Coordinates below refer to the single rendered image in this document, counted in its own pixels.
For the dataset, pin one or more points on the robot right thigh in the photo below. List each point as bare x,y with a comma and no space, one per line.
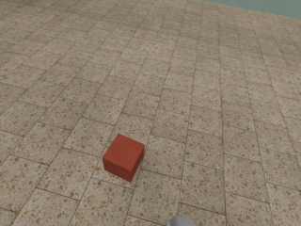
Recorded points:
179,221

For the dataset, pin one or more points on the carton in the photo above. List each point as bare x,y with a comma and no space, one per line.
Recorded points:
123,157

